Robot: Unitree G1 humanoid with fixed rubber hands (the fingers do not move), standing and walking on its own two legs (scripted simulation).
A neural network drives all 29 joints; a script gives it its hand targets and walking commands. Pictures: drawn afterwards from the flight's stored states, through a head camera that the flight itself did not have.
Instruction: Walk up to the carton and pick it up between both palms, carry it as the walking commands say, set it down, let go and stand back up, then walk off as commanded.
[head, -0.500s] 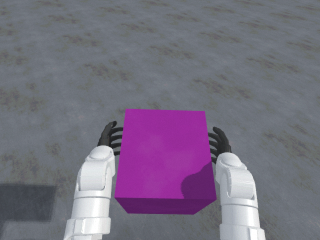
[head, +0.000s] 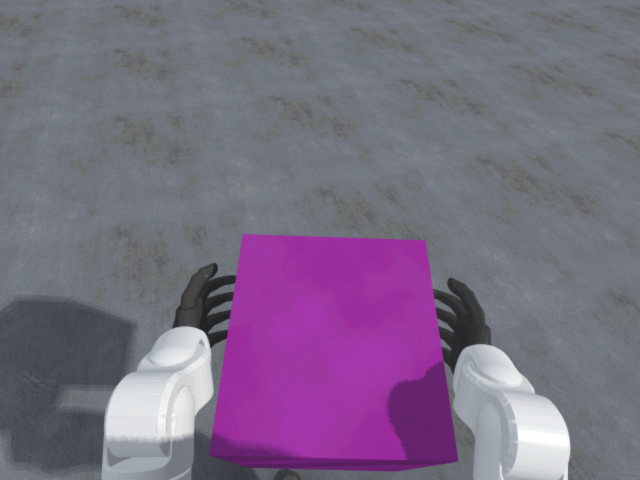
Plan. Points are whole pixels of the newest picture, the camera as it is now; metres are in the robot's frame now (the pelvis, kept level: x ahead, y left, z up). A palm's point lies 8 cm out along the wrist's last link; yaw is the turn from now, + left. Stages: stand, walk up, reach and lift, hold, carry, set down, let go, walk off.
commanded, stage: carry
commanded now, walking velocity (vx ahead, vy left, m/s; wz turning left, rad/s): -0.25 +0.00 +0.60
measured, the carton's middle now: (327, 365) +0.25 +0.00 +0.02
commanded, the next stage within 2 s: none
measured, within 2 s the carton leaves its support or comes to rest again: neither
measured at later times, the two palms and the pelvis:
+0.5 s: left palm out of the picture +0.03 +0.21 +0.09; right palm out of the picture +0.09 -0.07 +0.09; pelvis -0.17 +0.01 +0.00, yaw +13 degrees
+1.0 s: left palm out of the picture -0.12 +0.16 +0.11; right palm out of the picture -0.07 -0.12 +0.10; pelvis -0.32 -0.03 +0.01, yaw +13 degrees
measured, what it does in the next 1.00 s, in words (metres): walks backwards: right foot, then left foot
